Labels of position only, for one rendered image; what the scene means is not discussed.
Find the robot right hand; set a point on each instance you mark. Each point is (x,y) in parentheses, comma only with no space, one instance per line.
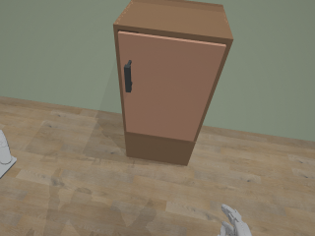
(239,228)

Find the cupboard door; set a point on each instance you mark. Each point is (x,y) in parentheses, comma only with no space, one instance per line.
(172,79)

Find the robot left hand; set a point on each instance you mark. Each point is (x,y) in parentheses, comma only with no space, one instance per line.
(6,159)

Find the handle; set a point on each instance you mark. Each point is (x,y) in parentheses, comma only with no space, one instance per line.
(127,76)

